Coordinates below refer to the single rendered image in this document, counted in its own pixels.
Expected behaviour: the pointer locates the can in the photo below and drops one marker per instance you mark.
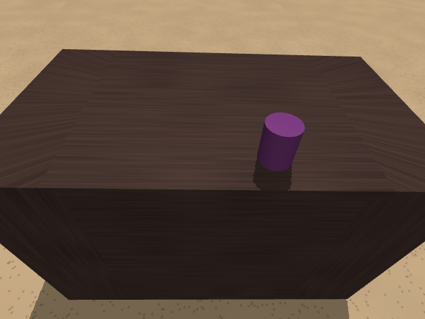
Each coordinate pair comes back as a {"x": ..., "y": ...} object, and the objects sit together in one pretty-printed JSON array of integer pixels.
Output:
[{"x": 279, "y": 142}]

